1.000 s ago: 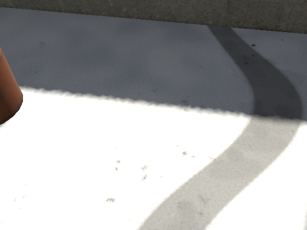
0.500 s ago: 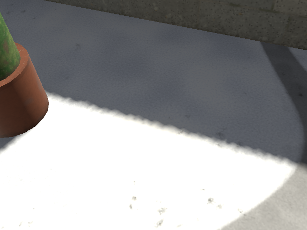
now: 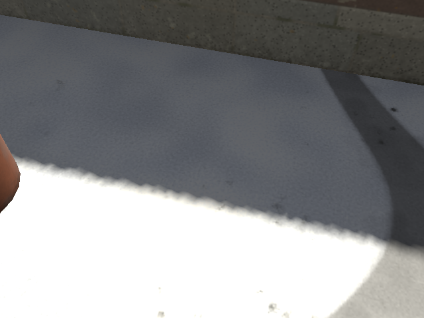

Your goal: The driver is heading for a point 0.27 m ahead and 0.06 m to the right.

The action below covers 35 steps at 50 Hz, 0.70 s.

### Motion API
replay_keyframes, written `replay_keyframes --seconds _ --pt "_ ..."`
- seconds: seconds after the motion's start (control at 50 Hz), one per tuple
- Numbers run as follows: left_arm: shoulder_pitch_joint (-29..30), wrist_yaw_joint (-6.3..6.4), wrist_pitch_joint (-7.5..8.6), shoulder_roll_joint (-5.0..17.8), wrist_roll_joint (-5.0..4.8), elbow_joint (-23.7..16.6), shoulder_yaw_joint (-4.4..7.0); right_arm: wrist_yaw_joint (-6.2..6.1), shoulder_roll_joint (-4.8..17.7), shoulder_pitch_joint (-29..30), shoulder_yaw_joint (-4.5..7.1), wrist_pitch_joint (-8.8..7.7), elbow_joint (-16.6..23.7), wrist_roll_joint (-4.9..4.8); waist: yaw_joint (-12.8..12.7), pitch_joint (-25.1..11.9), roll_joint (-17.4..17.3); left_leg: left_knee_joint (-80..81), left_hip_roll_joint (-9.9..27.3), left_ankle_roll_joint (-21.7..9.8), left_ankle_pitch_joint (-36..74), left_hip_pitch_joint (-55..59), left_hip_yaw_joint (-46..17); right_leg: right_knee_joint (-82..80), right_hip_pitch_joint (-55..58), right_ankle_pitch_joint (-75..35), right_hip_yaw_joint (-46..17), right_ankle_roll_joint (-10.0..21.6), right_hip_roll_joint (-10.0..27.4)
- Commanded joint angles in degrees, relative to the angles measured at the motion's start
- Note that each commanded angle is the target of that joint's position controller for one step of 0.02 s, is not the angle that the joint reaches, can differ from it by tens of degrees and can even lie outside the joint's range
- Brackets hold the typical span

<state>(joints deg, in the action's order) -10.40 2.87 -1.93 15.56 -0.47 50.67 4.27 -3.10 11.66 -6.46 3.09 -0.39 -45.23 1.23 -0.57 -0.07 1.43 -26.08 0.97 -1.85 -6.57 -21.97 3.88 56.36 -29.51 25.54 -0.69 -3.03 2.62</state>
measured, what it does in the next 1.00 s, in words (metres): steps on the spot: right foot, then left foot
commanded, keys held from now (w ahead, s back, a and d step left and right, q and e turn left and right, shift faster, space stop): e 0.28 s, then no key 0.72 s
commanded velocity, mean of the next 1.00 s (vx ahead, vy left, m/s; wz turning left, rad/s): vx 0.01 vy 0.00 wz -0.25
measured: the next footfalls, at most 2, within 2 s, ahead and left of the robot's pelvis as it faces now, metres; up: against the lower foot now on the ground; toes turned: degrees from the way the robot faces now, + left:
right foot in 0.14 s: +0.03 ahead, -0.13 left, +0.00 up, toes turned -8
left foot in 0.60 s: +0.07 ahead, +0.09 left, +0.00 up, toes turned -15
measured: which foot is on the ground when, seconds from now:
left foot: down 0.00-0.14, up 0.16-0.58, down 0.60-1.00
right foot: up 0.00-0.12, down 0.14-1.00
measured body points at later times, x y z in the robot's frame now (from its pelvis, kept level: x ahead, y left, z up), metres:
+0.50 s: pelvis +0.00 -0.04 +0.01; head +0.02 -0.07 +0.46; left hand +0.18 +0.20 -0.09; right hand +0.09 -0.34 -0.11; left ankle +0.05 +0.11 -0.70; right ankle -0.01 -0.13 -0.73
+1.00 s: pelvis +0.01 -0.02 +0.00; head +0.02 -0.02 +0.45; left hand +0.19 +0.21 -0.12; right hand +0.07 -0.29 -0.13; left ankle +0.04 +0.10 -0.73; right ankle -0.01 -0.13 -0.73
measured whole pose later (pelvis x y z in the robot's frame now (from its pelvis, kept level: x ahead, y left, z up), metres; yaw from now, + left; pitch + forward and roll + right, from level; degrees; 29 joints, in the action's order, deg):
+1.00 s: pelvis +0.01 -0.02 +0.00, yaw -14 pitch -1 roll +0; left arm -11.5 1.2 -0.3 13.5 0.7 44.8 3.2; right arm -1.7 13.2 -8.0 2.0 -0.8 -50.6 0.5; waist 0.1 2.0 -0.1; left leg -32.0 -0.2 0.3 -17.5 -13.5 -0.9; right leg 32.5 -15.2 16.1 -5.6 0.9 -3.4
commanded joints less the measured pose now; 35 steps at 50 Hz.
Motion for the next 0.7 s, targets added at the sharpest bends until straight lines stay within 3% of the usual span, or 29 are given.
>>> replay_keyframes --seconds 0.02,0.08,0.12,0.14,0.16,0.18,0.2,0.24,0.26,0.3,0.38,0.5,0.56,0.58,0.6,0.62,0.64,0.66,0.7 --pt "-2.3 -0.19 -0.01 2.5 -0.04 -3.7 0.49 -1.02 9.2 3.0 2.56 -0.36 3.1 -0.28 -0.4 -6.6 -9.7 10.7 14.8 -11.6 0.5 4.0 -9.6 -4.2 4.7 -2.2 1.6 0.7 0.7" --pt "-3.8 -0.73 0.35 3.7 -0.11 -4.5 0.91 -1.61 10.3 3.1 3.0 0.3 2.2 -1.81 -1.6 -7.5 -10.6 9.0 15.6 -9.4 -2.4 5.7 -8.7 -13.4 9.7 -5.3 3.2 2.8 -0.2" --pt "-7.7 -1.39 0.22 4.6 0.63 -3.2 1.58 -1.63 9.6 3.2 3.02 0.85 1.5 -3.1 -3.4 -6.0 -8.2 2.9 12.8 -4.9 -6.4 2.8 -4.5 -25.3 16.1 -10.9 4.8 6.1 -2.5" --pt "-8.5 -1.36 0.25 7.3 1.33 -3.6 2.32 -1.42 7.4 0.0 2.84 1.3 0.5 -2.71 -2.3 -3.3 1.1 -9.4 8.4 0.2 -12.0 -3.7 1.3 -33.8 18.9 -14.1 -6.0 9.5 3.2" --pt "-6.2 -1.01 0.02 14.1 1.18 -6.5 3.43 -1.42 5.3 0.9 2.34 1.44 2.9 -1.25 -0.7 0.3 17.9 -22.6 -1.1 5.2 -26.9 -19.2 5.6 -39.6 20.8 -24.7 -27.6 17.9 17.5" --pt "-8.5 -1.35 1.3 13.0 3.47 -7.2 2.86 -1.58 8.0 9.3 3.05 1.1 5.2 -0.54 -4.9 -0.6 14.0 -32.6 -2.4 4.2 -30.0 -20.5 -4.3 -43.2 16.6 -23.0 -32.7 22.6 19.5" --pt "-5.4 -1.32 2.56 11.8 3.71 -7.8 2.55 -1.43 8.8 8.3 3.52 1.05 5.0 -1.33 -2.3 -0.7 10.3 -36.1 -1.0 3.3 -24.3 -20.8 -7.4 -42.4 16.8 -21.2 -27.6 19.9 16.2" --pt "0.8 -1.02 2.96 9.8 0.55 -9.6 2.25 -1.77 10.4 4.0 4.45 1.21 2.1 -0.73 0.5 -2.0 6.3 -36.6 0.2 3.0 -15.4 -20.3 -8.5 -39.9 18.0 -19.2 -20.6 13.5 11.1" --pt "1.5 -0.79 2.8 8.6 -0.05 -10.0 1.77 -1.78 10.2 3.3 4.54 1.16 1.8 -0.46 0.9 -2.9 5.8 -37.8 -0.2 3.4 -13.0 -18.8 -8.4 -39.3 17.5 -22.1 -18.9 13.0 9.9" --pt "-0.5 -0.6 2.51 7.0 0.32 -10.0 1.18 -1.19 8.8 2.4 4.19 0.91 1.7 -0.77 1.1 -5.6 5.2 -38.9 -1.1 4.1 -10.6 -17.0 -8.0 -38.1 19.5 -27.2 -17.1 14.0 8.8" --pt "-2.7 0.01 2.53 6.7 0.31 -9.8 1.18 -0.89 7.1 4.0 2.93 0.45 2.4 -1.15 -0.4 -6.1 6.0 -27.8 0.1 5.4 -9.0 -15.8 -8.2 -37.1 24.2 -27.8 -16.4 14.0 8.3" --pt "-1.3 -0.79 1.69 7.4 1.04 -10.2 1.15 0.32 8.0 3.5 2.33 -0.06 1.9 -2.02 -1.7 -4.0 7.5 -15.0 -0.1 5.4 -14.1 -3.1 -5.9 -36.3 18.7 -27.2 -18.3 16.3 8.4" --pt "0.5 -0.84 1.34 6.2 0.24 -10.1 0.37 1.09 7.2 0.3 1.87 -0.78 0.4 -1.95 0.8 -3.8 6.1 0.0 -0.9 3.7 -5.5 5.3 -4.4 -33.0 18.1 -31.8 -18.0 14.5 6.7" --pt "-0.4 -0.79 1.4 5.9 0.04 -9.8 0.24 1.41 7.8 -0.9 1.87 -1.07 -0.1 -1.42 1.1 -4.3 4.9 4.5 0.0 2.6 1.6 10.1 -5.5 -32.1 16.7 -30.7 -17.6 12.6 5.3" --pt "-1.4 -0.8 1.8 5.0 0.7 -9.9 -0.09 1.42 10.4 -2.7 2.27 -1.22 -0.3 -0.45 0.7 -6.1 1.4 3.9 4.7 0.8 10.6 16.1 -9.4 -29.5 13.6 -25.6 -15.6 9.9 3.1" --pt "-4.2 -1.31 2.5 3.7 1.55 -10.2 -0.25 1.35 14.3 -2.2 3.04 -0.97 -0.3 -0.01 -2.7 -7.0 -8.0 1.4 10.3 -2.9 21.1 19.3 -14.2 -24.9 9.4 -15.2 -9.7 7.2 -3.2" --pt "-3.1 -1.55 2.77 3.1 1.59 -10.5 -0.45 1.56 11.4 -0.2 2.3 -0.76 -0.3 -0.16 -2.6 -7.0 -13.0 3.2 13.0 -7.5 15.7 15.2 -17.4 -25.4 10.0 -8.4 -6.1 4.8 -4.5" --pt "-0.7 -1.65 2.71 4.6 1.63 -10.5 -0.14 1.75 8.5 1.9 1.54 -0.87 0.3 -0.33 -1.9 -5.8 -11.9 4.5 12.1 -7.6 9.1 12.7 -17.4 -25.6 12.0 -9.3 -5.6 3.8 -3.5" --pt "1.9 -1.57 1.77 4.8 1.46 -10.9 0.22 1.84 9.1 2.1 1.41 -1.32 0.3 -0.4 -0.8 -3.8 -10.0 4.1 8.4 -4.3 2.0 10.2 -14.4 -25.8 13.6 -15.2 -5.6 3.9 -3.5"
